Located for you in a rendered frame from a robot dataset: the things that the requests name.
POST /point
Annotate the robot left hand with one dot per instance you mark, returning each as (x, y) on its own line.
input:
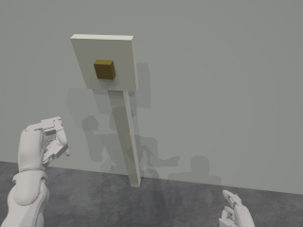
(33, 144)

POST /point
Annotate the panel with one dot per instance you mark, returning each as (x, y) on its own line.
(120, 49)

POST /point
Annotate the robot right hand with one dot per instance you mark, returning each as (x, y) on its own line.
(239, 217)

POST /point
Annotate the robot left forearm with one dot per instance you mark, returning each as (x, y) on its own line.
(27, 199)

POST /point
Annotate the button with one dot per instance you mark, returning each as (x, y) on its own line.
(105, 69)

